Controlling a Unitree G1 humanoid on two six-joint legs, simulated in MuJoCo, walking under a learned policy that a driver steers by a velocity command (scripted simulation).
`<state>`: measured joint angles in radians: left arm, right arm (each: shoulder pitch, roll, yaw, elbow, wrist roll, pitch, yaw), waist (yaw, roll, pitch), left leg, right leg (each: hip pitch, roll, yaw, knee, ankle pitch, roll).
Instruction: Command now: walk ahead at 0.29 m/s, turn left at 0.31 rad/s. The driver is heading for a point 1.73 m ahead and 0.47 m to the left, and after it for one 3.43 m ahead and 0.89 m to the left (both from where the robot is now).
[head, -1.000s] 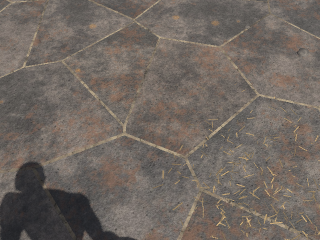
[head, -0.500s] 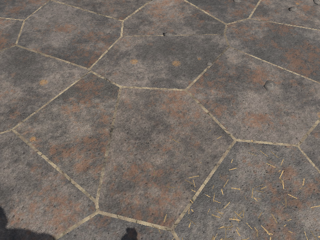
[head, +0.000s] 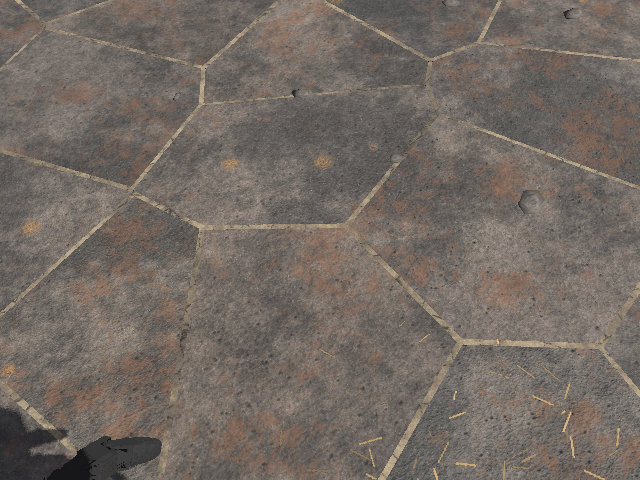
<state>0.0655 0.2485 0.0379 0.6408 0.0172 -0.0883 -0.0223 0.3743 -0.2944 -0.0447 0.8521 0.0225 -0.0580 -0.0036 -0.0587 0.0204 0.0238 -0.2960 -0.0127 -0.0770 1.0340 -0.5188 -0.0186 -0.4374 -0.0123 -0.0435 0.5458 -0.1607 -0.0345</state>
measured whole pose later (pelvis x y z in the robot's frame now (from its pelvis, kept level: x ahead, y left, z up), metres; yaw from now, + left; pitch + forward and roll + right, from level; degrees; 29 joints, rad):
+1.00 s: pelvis +0.13 +0.00 +0.01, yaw +26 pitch +1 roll +0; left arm 0.17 0.24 0.04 0.78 0.02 -0.01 0.01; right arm 0.17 -0.28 -0.06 0.66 -0.01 0.04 -0.02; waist 0.01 0.03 0.02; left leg -0.33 -0.02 -0.08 0.67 -0.41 -0.04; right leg -0.26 0.00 0.01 0.51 -0.27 -0.01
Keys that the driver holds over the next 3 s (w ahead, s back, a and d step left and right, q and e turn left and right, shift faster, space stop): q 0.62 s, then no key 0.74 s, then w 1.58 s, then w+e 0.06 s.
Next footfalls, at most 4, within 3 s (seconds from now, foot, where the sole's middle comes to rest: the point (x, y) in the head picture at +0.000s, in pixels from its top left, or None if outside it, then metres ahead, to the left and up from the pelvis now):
0.42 left None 0.09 0.14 -0.77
0.84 right None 0.21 -0.08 -0.77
2.00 left None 0.39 0.30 -0.77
2.56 right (230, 345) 0.77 0.22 -0.77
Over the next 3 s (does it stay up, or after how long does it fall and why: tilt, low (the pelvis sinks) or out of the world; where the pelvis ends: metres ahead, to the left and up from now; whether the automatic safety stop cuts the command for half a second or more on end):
stays up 0.78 0.32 0.01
